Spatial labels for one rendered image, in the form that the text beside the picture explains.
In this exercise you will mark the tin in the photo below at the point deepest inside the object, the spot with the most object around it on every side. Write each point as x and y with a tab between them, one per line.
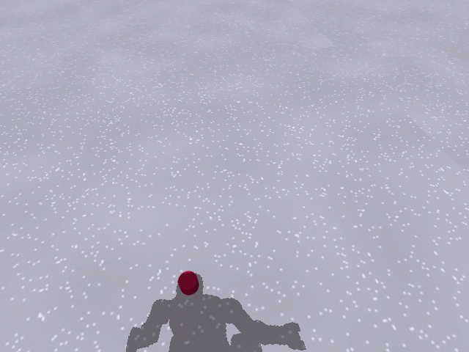
188	283

